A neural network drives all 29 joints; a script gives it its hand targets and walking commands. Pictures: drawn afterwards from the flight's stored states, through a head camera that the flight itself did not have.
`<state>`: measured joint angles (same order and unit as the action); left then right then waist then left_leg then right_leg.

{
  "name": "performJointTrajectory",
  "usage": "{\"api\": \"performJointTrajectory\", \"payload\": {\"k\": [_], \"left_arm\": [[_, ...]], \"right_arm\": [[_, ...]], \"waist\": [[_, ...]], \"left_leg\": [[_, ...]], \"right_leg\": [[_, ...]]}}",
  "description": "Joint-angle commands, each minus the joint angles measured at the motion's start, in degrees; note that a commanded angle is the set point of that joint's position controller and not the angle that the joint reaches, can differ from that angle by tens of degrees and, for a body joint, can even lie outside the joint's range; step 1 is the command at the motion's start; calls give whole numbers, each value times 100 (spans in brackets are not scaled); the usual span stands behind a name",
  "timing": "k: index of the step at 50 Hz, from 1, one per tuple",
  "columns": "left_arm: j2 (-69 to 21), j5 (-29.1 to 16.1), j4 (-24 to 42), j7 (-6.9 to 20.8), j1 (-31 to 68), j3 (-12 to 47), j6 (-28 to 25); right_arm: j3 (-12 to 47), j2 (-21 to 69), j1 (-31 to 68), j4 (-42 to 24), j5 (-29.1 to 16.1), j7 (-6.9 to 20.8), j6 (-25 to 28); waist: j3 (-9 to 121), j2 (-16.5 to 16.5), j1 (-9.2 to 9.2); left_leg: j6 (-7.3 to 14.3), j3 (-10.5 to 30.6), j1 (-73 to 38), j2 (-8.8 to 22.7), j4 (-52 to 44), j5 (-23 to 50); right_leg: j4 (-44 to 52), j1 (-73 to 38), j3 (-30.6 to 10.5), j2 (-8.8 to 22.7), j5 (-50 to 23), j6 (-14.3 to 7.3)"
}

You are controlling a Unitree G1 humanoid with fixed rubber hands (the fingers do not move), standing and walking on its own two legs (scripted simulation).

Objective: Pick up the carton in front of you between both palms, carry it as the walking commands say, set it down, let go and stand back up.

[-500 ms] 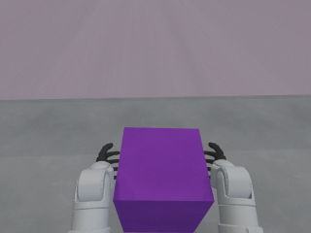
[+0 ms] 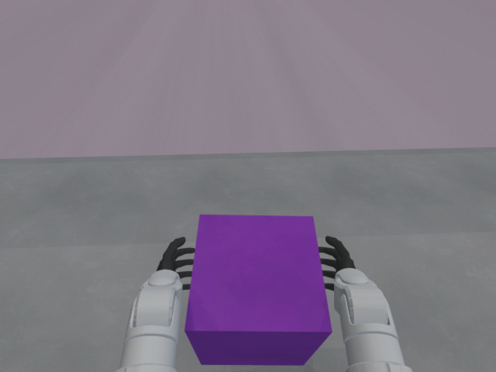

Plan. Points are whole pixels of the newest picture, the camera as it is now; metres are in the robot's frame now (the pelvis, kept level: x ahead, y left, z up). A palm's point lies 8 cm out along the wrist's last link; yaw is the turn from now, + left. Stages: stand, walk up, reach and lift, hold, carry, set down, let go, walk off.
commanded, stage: carry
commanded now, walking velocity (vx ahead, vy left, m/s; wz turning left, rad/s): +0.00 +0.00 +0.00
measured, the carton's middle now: (254, 294) +0.32 +0.00 -0.06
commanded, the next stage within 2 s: hold in 0.80 s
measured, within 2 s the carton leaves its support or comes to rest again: neither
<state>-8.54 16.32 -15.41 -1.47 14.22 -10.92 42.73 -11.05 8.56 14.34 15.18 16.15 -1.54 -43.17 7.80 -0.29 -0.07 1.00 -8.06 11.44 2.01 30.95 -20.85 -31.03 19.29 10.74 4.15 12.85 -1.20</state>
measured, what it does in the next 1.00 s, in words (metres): stands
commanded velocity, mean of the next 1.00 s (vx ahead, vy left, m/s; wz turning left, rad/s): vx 0.00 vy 0.00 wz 0.00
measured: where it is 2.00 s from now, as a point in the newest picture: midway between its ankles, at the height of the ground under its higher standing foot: outside the picture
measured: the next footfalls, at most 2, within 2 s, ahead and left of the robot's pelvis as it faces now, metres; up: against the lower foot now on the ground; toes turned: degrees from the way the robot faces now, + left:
none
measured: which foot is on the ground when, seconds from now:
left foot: down 0.00-1.00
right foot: down 0.00-1.00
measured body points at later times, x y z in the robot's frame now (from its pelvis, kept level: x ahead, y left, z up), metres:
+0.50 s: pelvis -0.02 +0.01 +0.00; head -0.05 +0.01 +0.45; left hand +0.28 +0.16 +0.04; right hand +0.28 -0.14 +0.04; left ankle -0.05 +0.10 -0.73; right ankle +0.04 -0.11 -0.73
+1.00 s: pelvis -0.03 +0.00 +0.01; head -0.06 +0.00 +0.46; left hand +0.25 +0.18 +0.04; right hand +0.28 -0.12 +0.04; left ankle -0.05 +0.10 -0.73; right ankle +0.04 -0.12 -0.73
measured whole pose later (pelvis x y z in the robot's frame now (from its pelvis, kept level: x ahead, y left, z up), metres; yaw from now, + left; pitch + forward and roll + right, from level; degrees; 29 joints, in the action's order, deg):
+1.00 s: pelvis -0.03 +0.00 +0.01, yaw +5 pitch -6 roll +0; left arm -8.5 15.4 -15.1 -1.6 14.3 -11.6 40.0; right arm -10.1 8.3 13.0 11.5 15.1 -0.9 -41.9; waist -1.5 -0.9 -0.3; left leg 1.9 -1.7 3.5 -1.3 24.0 -14.5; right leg -22.3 8.9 -0.2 1.1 7.4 1.2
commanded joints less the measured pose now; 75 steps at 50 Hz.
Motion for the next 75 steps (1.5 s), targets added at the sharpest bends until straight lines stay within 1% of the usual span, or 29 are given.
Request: {"api": "performJointTrajectory", "payload": {"k": [1,5,10,13,20,40,41,42,43,44,45,46,47,49,50,52,54,55,57,59,61,64,66,68,70,72,75], "left_arm": [[-5333,-1349,77,1441,2924,2605,-625],[-5469,-1351,-7,1471,2933,2645,-725],[-5467,-1582,338,1443,2647,2972,-444],[-5342,-1558,395,1419,2545,2937,-327],[-5380,-1681,608,1406,2715,3111,-347],[-5358,-1698,633,1394,2624,3158,-328],[-5509,-1604,392,1445,2251,2960,-378],[-5426,-1541,578,1424,2303,2900,-497],[-5376,-1487,532,1390,2250,2898,-519],[-5339,-1485,575,1355,2271,2887,-533],[-5252,-1396,454,1327,2196,2772,-521],[-5236,-1387,440,1322,2298,2777,-529],[-5284,-1449,436,1335,2467,2819,-541],[-5307,-1534,393,1396,2681,2897,-540],[-5279,-1530,319,1444,2885,2886,-543],[-5197,-1462,26,1566,3404,2747,-600],[-5115,-1294,-447,1675,3906,2431,-717],[-5095,-1176,-743,1726,4196,2229,-808],[-5033,-876,-1369,1801,4677,1698,-1036],[-4845,-487,-1980,1818,4983,1016,-1259],[-4508,-42,-2478,1755,5072,301,-1446],[-3864,522,-2873,1605,5048,-502,-1705],[-3491,739,-3026,1542,4958,-790,-1925],[-3297,798,-3096,1527,4919,-833,-2215],[-3323,714,-3083,1552,4965,-640,-2562],[-3478,550,-3032,1593,5156,-283,-2922],[-3837,190,-2916,1628,5549,439,-3404]], "right_arm": [[2635,5312,2883,-54,-1372,1438,646],[2691,5451,2904,25,-1378,1466,753],[3033,5461,2613,-338,-1583,1431,471],[2990,5333,2481,-381,-1548,1404,354],[3122,5355,2633,-578,-1642,1391,374],[3150,5344,2530,-561,-1652,1399,361],[3112,5509,2122,-790,-1637,1441,330],[3064,5326,2233,-1027,-1596,1453,390],[3145,5343,2303,-946,-1602,1460,397],[3176,5296,2329,-934,-1611,1457,415],[3179,5212,2435,-973,-1624,1499,415],[3234,5234,2466,-932,-1641,1500,418],[3212,5244,2484,-856,-1622,1473,429],[3063,5232,2459,-724,-1509,1429,432],[2909,5236,2532,-616,-1426,1413,432],[2577,5345,2786,-203,-1249,1378,454],[2207,5478,3228,302,-1082,1397,505],[2003,5575,3515,601,-1008,1426,555],[1593,5711,4077,1215,-861,1467,677],[1145,5668,4553,1722,-646,1421,815],[644,5441,4783,2042,-338,1291,974],[-103,4815,4764,2214,125,1029,1274],[-471,4401,4638,2236,356,866,1541],[-628,4204,4538,2205,486,748,1874],[-529,4288,4523,2159,509,679,2264],[-220,4515,4707,2084,397,644,2678],[505,4904,5125,1967,98,646,3219]], "waist": [[1064,-3,5],[1217,9,7],[1312,24,11],[1253,19,8],[1151,29,13],[1165,8,12],[459,-512,-79],[801,-559,-20],[805,-295,65],[856,-238,86],[782,-308,133],[681,-178,111],[701,-187,77],[523,-193,-66],[426,-187,-171],[147,-121,-280],[-126,-98,-324],[-190,-79,-336],[-247,68,-275],[-241,168,-153],[-308,202,-59],[-303,174,-48],[-152,116,-97],[162,97,-153],[636,96,-201],[1195,56,-208],[2379,-52,-178]], "left_leg": [[99,634,247,681,-672,1178],[106,630,200,676,-645,1214],[95,613,168,681,-569,1402],[95,611,216,679,-562,1404],[123,637,315,683,-646,1158],[140,640,315,687,-653,1279],[154,1588,393,-292,-1149,2690],[127,1678,133,-245,-1139,2827],[59,1650,-233,-312,-1035,3182],[8,1615,-516,-362,-1031,3270],[29,1549,-835,-402,-1151,2817],[22,1560,-771,-435,-1152,2761],[-11,1563,-589,-440,-1192,2557],[-17,1536,-506,-437,-1266,2116],[-9,1505,-465,-443,-1282,1799],[46,1479,-37,-434,-1310,998],[150,1454,302,-417,-1310,194],[202,1432,481,-420,-1251,-167],[279,1381,733,-464,-1019,-448],[327,1324,1052,-533,-771,-503],[346,1289,1384,-582,-542,-437],[326,1259,1886,-641,-173,-223],[285,1243,2238,-700,93,-10],[236,1213,2575,-761,362,269],[207,1181,2878,-837,612,566],[179,1160,3263,-904,868,758],[89,1140,3860,-1000,1322,1025]], "right_leg": [[413,-878,-755,587,-1074,-54],[416,-911,-756,596,-1115,-50],[375,-877,-733,607,-1261,-25],[374,-819,-732,598,-1251,-10],[447,-768,-750,581,-1035,7],[435,-769,-725,568,-1047,46],[435,-2342,-1381,-991,-1846,-93],[490,-2484,-1529,-872,-1934,-65],[595,-2335,-1549,-898,-2094,-32],[666,-2266,-1542,-917,-2164,-13],[721,-2010,-1509,-926,-1884,48],[759,-2019,-1490,-963,-1786,87],[781,-2265,-1497,-958,-1689,72],[813,-2205,-1459,-974,-1387,55],[832,-2122,-1461,-969,-1200,39],[807,-2156,-1456,-933,-729,2],[743,-2021,-1444,-899,-164,14],[696,-1965,-1441,-886,125,26],[636,-1823,-1477,-840,512,65],[582,-1779,-1556,-781,805,106],[487,-1663,-1626,-759,931,135],[241,-1242,-1637,-786,696,160],[16,-852,-1603,-829,317,174],[-251,-485,-1564,-872,-172,198],[-542,-276,-1538,-910,-695,234],[-879,-145,-1530,-938,-1084,273],[-1529,-51,-1511,-971,-1612,300]]}}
